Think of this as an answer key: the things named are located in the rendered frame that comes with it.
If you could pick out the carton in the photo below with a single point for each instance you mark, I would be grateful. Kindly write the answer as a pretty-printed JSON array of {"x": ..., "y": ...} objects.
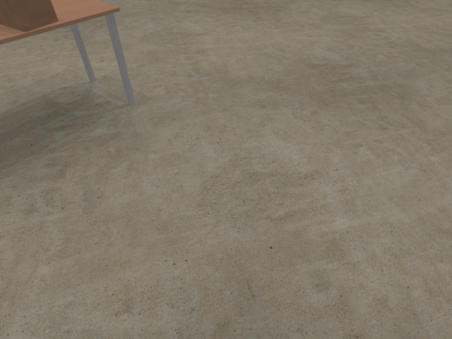
[{"x": 27, "y": 15}]

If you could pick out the table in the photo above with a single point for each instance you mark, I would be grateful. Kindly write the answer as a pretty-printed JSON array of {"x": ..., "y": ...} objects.
[{"x": 71, "y": 12}]

